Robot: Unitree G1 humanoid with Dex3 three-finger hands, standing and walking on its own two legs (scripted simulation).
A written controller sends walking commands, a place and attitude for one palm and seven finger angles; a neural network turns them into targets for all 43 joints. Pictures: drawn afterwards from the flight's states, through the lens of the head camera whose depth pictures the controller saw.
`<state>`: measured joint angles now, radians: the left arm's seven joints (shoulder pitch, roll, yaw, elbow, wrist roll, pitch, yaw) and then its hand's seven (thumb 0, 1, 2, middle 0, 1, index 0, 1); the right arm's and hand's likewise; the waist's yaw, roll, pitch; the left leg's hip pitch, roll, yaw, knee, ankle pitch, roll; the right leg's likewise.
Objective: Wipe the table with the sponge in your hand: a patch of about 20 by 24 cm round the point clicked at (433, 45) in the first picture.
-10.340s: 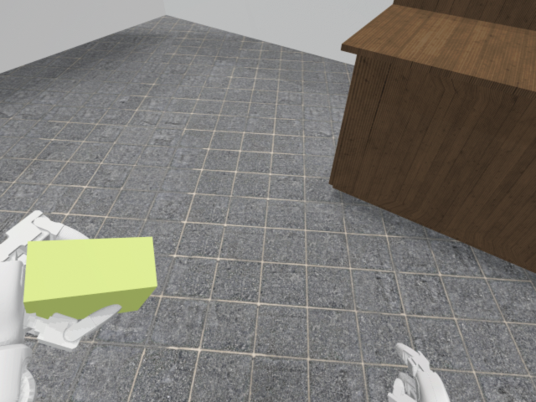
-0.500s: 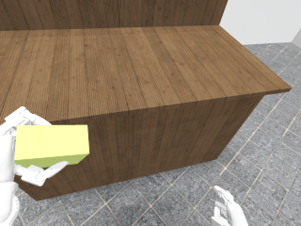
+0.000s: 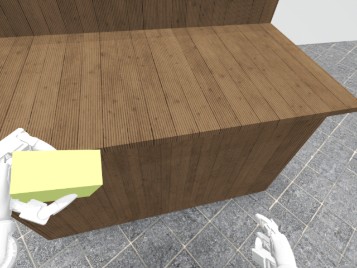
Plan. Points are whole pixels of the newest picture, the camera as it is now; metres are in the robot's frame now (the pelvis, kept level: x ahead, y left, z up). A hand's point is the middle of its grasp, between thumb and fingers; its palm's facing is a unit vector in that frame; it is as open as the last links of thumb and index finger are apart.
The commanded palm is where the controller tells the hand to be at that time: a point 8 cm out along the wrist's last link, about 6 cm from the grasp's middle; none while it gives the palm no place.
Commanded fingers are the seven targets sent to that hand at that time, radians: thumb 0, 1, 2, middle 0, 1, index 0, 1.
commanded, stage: come to a stop and stand still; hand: left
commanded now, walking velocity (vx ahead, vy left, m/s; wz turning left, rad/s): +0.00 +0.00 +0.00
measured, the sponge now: (70, 176) +0.23 +0.22 +0.13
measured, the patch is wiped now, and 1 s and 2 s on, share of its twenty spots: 0.00 0.00 0.00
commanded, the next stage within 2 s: look again from close up in 0.14 s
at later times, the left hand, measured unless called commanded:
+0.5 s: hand (43, 184) +0.21 +0.25 +0.14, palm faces +0.40 -0.84 -0.36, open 10.1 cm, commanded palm +0.15 +0.28 +0.17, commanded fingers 0.00 0.10 1.30 -1.20 -1.60 -1.20 -1.60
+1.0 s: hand (40, 170) +0.23 +0.27 +0.14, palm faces +0.39 -0.85 -0.36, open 10.1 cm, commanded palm +0.18 +0.29 +0.17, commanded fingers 0.00 0.10 1.30 -1.20 -1.60 -1.20 -1.60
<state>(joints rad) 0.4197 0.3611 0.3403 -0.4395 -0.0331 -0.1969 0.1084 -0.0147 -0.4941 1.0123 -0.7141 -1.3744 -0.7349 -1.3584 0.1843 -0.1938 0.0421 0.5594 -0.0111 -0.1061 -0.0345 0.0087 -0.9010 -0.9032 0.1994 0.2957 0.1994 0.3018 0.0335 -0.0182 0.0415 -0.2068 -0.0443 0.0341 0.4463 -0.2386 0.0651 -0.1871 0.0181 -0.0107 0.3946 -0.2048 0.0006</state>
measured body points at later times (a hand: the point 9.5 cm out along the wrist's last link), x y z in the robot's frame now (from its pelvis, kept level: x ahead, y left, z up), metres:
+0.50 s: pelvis -0.01 -0.01 +0.00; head +0.01 +0.01 +0.45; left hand +0.18 +0.29 +0.16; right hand +0.17 -0.23 -0.07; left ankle +0.00 +0.07 -0.74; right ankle +0.00 -0.12 -0.74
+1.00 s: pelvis +0.01 +0.02 -0.01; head +0.02 +0.03 +0.44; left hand +0.20 +0.31 +0.16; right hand +0.19 -0.22 -0.08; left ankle +0.00 +0.07 -0.74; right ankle +0.00 -0.12 -0.74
